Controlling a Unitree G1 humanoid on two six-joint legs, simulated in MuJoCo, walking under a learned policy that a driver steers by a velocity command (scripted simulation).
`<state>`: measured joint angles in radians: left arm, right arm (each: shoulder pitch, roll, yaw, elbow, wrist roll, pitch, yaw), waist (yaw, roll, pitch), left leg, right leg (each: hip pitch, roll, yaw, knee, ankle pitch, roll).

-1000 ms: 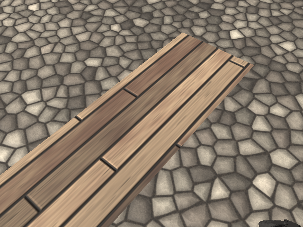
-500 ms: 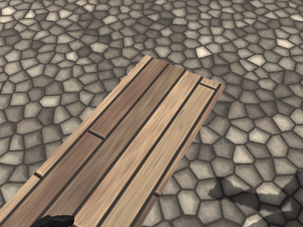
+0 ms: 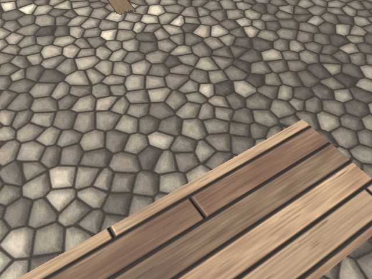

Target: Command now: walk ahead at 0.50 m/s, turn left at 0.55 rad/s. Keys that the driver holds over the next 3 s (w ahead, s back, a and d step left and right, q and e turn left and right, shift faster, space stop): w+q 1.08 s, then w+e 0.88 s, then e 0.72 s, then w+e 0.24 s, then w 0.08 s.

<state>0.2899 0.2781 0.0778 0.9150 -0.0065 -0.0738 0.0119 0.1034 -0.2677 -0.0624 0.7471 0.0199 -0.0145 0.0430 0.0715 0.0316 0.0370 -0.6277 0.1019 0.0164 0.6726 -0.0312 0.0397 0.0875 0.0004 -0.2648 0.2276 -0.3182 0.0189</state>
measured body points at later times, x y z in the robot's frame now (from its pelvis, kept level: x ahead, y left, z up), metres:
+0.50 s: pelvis +0.28 +0.04 +0.01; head +0.31 +0.07 +0.45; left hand +0.45 +0.33 -0.08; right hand +0.40 -0.24 -0.10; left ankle +0.17 +0.11 -0.73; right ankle +0.50 -0.06 -0.70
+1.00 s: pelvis +0.54 +0.11 +0.00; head +0.57 +0.14 +0.45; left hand +0.39 +0.36 -0.13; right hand +0.86 +0.04 -0.08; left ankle +0.60 +0.33 -0.69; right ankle +0.50 -0.04 -0.73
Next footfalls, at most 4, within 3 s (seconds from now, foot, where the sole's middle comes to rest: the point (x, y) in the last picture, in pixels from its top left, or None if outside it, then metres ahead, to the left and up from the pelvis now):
0.08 left None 0.21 0.12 -0.77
0.58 right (210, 260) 0.54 -0.03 -0.77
1.10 left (113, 223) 0.65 0.35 -0.77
1.64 right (126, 145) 1.03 0.36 -0.77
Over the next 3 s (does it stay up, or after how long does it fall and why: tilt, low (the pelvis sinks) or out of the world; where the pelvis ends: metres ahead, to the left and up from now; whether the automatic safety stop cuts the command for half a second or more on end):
stays up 1.24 0.51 0.00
